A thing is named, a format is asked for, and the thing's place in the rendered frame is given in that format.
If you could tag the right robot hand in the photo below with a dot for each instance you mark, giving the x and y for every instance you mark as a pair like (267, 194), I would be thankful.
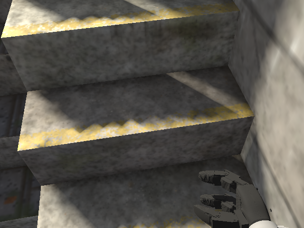
(241, 212)

